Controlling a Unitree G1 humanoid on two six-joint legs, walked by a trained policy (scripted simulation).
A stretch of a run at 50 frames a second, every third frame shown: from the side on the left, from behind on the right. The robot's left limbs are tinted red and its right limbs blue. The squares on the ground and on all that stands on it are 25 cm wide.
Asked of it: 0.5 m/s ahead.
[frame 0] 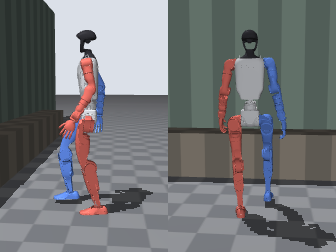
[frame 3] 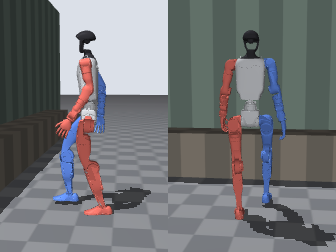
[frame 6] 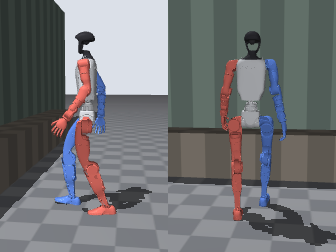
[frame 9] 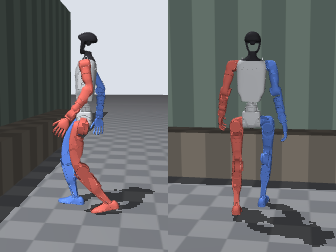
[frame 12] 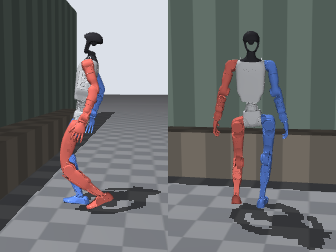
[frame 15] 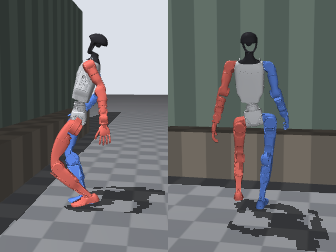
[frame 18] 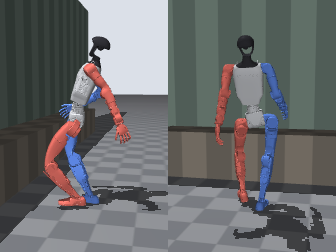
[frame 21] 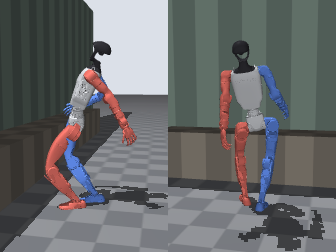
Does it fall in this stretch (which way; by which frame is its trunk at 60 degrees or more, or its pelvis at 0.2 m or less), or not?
no
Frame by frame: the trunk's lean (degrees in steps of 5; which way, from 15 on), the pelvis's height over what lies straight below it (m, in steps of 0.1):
0: 0, 0.8
3: 5, 0.8
6: 0, 0.8
9: 5, 0.8
12: 10, 0.8
15: 20 backward, 0.7
18: 20 backward, 0.7
21: 25 backward, 0.7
